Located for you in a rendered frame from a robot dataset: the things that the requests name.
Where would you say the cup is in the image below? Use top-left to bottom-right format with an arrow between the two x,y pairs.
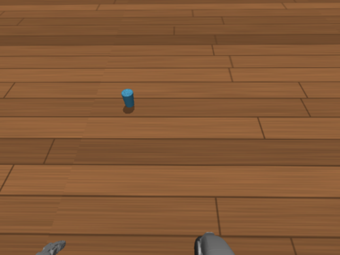
121,89 -> 134,107

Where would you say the left robot hand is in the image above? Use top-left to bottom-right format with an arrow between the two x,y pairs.
36,240 -> 66,255

